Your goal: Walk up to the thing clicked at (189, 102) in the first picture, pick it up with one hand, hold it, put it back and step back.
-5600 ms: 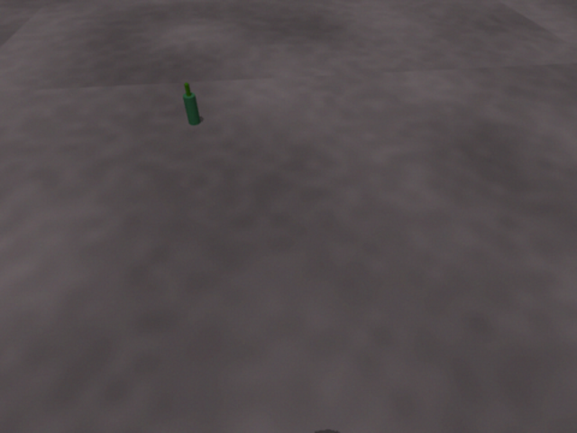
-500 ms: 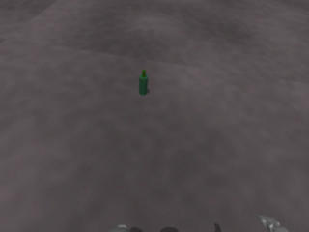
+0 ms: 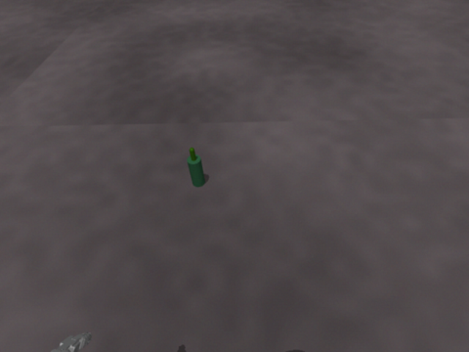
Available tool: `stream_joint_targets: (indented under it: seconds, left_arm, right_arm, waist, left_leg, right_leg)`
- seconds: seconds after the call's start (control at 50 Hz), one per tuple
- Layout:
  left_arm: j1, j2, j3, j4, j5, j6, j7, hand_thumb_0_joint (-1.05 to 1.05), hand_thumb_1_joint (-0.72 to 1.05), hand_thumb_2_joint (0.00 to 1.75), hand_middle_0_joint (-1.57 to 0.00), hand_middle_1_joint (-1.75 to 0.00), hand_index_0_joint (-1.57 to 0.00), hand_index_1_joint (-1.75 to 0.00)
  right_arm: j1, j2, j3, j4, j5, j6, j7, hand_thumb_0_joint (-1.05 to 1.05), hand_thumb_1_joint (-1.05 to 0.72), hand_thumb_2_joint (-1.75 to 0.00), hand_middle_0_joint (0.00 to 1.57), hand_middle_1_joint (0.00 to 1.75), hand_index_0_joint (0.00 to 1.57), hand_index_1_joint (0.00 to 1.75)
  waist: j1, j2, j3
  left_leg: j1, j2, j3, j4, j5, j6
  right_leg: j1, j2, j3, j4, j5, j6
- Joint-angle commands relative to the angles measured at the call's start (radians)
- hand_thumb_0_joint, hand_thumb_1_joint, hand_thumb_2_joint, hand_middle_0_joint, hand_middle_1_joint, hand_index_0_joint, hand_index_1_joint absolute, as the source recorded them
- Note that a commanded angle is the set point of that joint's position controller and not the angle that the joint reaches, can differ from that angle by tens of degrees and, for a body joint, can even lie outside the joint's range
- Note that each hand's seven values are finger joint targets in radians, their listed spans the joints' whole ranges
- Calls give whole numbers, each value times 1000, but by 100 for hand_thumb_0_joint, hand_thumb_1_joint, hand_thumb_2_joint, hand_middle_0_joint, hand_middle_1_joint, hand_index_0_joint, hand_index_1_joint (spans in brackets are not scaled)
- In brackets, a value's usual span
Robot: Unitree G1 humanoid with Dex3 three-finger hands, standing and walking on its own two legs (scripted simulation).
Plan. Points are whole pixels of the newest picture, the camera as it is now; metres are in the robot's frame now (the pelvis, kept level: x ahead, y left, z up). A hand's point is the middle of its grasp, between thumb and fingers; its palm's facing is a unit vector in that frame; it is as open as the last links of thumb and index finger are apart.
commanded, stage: walk up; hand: left
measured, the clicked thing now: (195, 166) +1.13 +0.23 -0.62
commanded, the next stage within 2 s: none
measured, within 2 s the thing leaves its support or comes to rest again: neither
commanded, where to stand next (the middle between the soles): +0.78 +0.01 m, yaw +1 degrees
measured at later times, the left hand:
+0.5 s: hand (94, 335) +0.21 +0.30 -0.16, palm faces +0.00 -0.94 -0.33, open 7.4 cm
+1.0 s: hand (133, 220) +0.45 +0.25 -0.11, palm faces -0.02 -0.90 -0.43, open 7.4 cm
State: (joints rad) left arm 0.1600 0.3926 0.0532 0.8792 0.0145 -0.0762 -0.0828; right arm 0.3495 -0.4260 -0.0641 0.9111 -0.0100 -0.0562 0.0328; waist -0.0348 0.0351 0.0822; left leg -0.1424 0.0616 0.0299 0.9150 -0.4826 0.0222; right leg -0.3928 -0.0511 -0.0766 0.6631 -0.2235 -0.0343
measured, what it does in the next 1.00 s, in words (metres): walks ahead: left foot, then right foot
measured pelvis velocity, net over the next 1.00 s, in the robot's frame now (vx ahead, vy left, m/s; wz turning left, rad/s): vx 0.38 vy -0.03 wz -0.01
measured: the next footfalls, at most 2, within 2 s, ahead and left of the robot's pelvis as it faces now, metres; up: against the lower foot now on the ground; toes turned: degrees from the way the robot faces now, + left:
left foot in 0.42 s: +0.34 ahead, +0.14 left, +0.00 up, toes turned +5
right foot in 0.90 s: +0.48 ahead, -0.14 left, +0.00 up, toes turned -5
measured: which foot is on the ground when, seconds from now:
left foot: up 0.00-0.40, down 0.42-0.94, up 0.96-1.00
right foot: down 0.00-0.46, up 0.48-0.88, down 0.90-1.00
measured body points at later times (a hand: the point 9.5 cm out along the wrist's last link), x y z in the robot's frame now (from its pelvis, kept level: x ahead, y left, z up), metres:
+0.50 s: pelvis +0.20 +0.02 +0.00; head +0.23 +0.05 +0.45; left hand +0.21 +0.35 -0.13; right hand +0.31 -0.30 -0.09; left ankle +0.30 +0.13 -0.72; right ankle +0.09 -0.10 -0.69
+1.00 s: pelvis +0.38 -0.03 +0.01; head +0.39 -0.06 +0.45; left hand +0.45 +0.30 -0.08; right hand +0.42 -0.35 -0.13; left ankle +0.32 +0.12 -0.67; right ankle +0.44 -0.14 -0.72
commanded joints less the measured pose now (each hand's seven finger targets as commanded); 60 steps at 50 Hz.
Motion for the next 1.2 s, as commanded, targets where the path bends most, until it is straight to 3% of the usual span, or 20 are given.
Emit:
stream_joint_targets:
  seconds: [0.0,0.02,0.06,0.24,0.34,0.4,0.42,0.44,0.46,0.48,0.54,0.58,0.72,0.8,0.86,0.88,0.92,0.94,1.04,1.18]
  left_arm:
    - [160,320,92,-33,-31,-18,52,0,90,90,-20,-30,-20,-30]
    - [120,284,81,-43,-33,-21,56,0,90,90,-20,-30,-20,-30]
    - [91,254,71,-46,-29,-27,55,0,90,90,-20,-30,-20,-30]
    - [120,275,85,-89,-2,-37,48,0,90,90,-20,-30,-20,-30]
    - [156,281,81,-91,-5,-30,48,0,90,90,-20,-30,-20,-30]
    - [165,265,65,-98,-6,-18,53,0,90,90,-20,-30,-20,-30]
    - [199,213,46,-101,-12,-15,54,0,90,90,-20,-30,-20,-30]
    - [251,135,26,-111,-25,-12,52,0,90,90,-20,-30,-20,-30]
    - [243,246,55,-84,-24,0,66,0,90,90,-20,-30,-20,-30]
    - [203,279,52,-74,-15,3,71,0,90,90,-20,-30,-20,-30]
    - [220,242,43,-43,-23,4,54,0,90,90,-20,-30,-20,-30]
    - [245,224,45,-25,-22,17,44,0,90,90,-20,-30,-20,-30]
    - [116,209,54,-54,-1,20,7,0,90,90,-20,-30,-20,-30]
    - [92,206,60,-44,-3,5,5,0,90,90,-20,-30,-20,-30]
    - [194,229,73,-6,6,-17,21,0,90,90,-20,-30,-20,-30]
    - [281,261,91,18,6,-28,35,0,90,90,-20,-30,-20,-30]
    - [307,373,108,-15,6,-43,57,0,90,90,-20,-30,-20,-30]
    - [289,387,105,-16,-11,-34,56,0,90,90,-20,-30,-20,-30]
    - [168,277,69,-53,-24,-34,68,0,90,90,-20,-30,-20,-30]
    - [185,284,79,-98,-5,-36,63,0,90,90,-20,-30,-20,-30]
  right_arm:
    - [-14,-211,-49,-71,21,-32,-19,0,-90,-90,20,30,20,30]
    - [14,-191,-44,-54,30,-26,-12,0,-90,-90,20,30,20,30]
    - [33,-177,-41,-48,19,-12,2,0,-90,-90,20,30,20,30]
    - [-154,-166,-53,-102,-13,0,39,0,-90,-90,20,30,20,30]
    - [-201,-153,-50,-116,-16,-24,41,0,-90,-90,20,30,20,30]
    - [-22,-199,-72,-56,-24,-38,28,0,-90,-90,20,30,20,30]
    - [103,-254,-95,-30,-37,-41,16,0,-90,-90,20,30,20,30]
    - [133,-328,-113,-56,-43,-45,3,0,-90,-90,20,30,20,30]
    - [117,-335,-115,-73,-8,-43,2,0,-90,-90,20,30,20,30]
    - [78,-312,-116,-78,5,-38,0,0,-90,-90,20,30,20,30]
    - [-22,-229,-67,-110,19,-44,-15,0,-90,-90,20,30,20,30]
    - [-32,-218,-62,-109,22,-54,-14,0,-90,-90,20,30,20,30]
    - [-65,-260,-76,-139,4,-57,0,0,-90,-90,20,30,20,30]
    - [-78,-256,-73,-142,5,-49,6,0,-90,-90,20,30,20,30]
    - [-84,-216,-59,-151,4,-36,4,0,-90,-90,20,30,20,30]
    - [-35,-170,-42,-144,3,-33,4,0,-90,-90,20,30,20,30]
    - [30,-115,-13,-151,10,-28,1,0,-90,-90,20,30,20,30]
    - [-34,-206,-37,-143,-2,-19,-12,0,-90,-90,20,30,20,30]
    - [8,-179,-42,-78,20,1,7,0,-90,-90,20,30,20,30]
    - [-121,-152,-50,-114,-6,10,34,0,-90,-90,20,30,20,30]
  waist:
    - [93,-157,-72]
    - [58,-171,-55]
    - [29,-193,-27]
    - [73,-139,48]
    - [82,-124,-12]
    - [-7,32,-121]
    - [-64,166,-193]
    - [-52,358,-232]
    - [-59,200,-235]
    - [-50,141,-171]
    - [10,60,-61]
    - [30,87,-40]
    - [13,126,54]
    - [22,97,23]
    - [83,-17,-75]
    - [123,-146,-148]
    - [114,-338,-125]
    - [133,-258,-88]
    - [46,-203,-28]
    - [81,-175,14]
  left_leg:
    - [-431,4,-132,308,93,17]
    - [-393,7,-128,251,148,20]
    - [-328,12,-91,176,216,15]
    - [-432,57,-63,-171,339,-41]
    - [-282,46,-19,-343,334,1]
    - [46,-27,25,-429,313,50]
    - [217,43,-74,-468,201,96]
    - [382,284,-499,-528,140,172]
    - [373,368,-705,-618,66,262]
    - [313,381,-669,-627,98,286]
    - [68,239,-264,-627,430,161]
    - [-24,196,-174,-648,441,145]
    - [-126,198,-120,-743,61,203]
    - [-134,184,-102,-679,56,182]
    - [-144,146,-47,-429,236,138]
    - [-180,88,4,-191,296,110]
    - [-518,-106,23,181,-32,16]
    - [-528,-48,-42,236,-51,17]
    - [-390,-10,-97,137,171,11]
    - [-399,25,-63,-149,275,-28]
  right_leg:
    - [366,-304,453,-384,125,-155]
    - [314,-232,321,-368,204,-97]
    - [201,-164,204,-397,224,-87]
    - [221,-197,150,-493,-109,-146]
    - [278,-223,136,-355,130,-158]
    - [198,-142,58,-51,284,-107]
    - [71,-70,0,202,228,-72]
    - [-194,68,-12,424,-228,-11]
    - [-257,69,86,502,-341,-22]
    - [-295,22,127,561,-310,-25]
    - [-164,-20,185,467,-149,-9]
    - [-102,-18,159,428,-95,10]
    - [-79,-83,81,95,22,48]
    - [22,-52,50,-37,66,30]
    - [251,-3,11,-143,51,15]
    - [392,-12,55,-194,-22,-2]
    - [518,-359,652,-405,-163,-148]
    - [445,-415,725,-403,-111,-229]
    - [251,-195,232,-374,191,-128]
    - [233,-228,156,-421,32,-178]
